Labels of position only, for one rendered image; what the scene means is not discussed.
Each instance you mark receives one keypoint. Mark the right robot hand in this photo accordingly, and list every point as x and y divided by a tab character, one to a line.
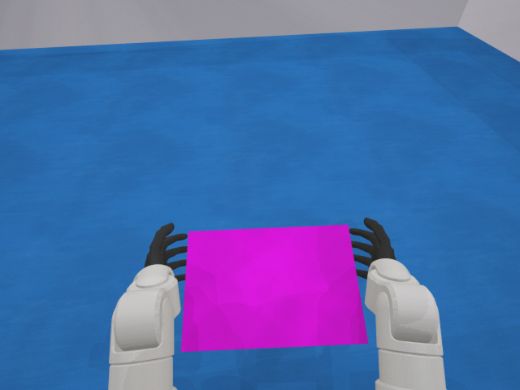
380	248

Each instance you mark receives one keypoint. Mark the carton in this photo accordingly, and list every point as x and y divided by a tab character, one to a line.
271	288

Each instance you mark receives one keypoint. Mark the left robot hand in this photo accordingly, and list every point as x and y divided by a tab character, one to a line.
157	253

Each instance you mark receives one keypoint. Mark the left robot forearm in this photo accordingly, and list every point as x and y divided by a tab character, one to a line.
142	332

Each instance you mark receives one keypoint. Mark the right robot forearm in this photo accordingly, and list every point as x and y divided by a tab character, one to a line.
407	329

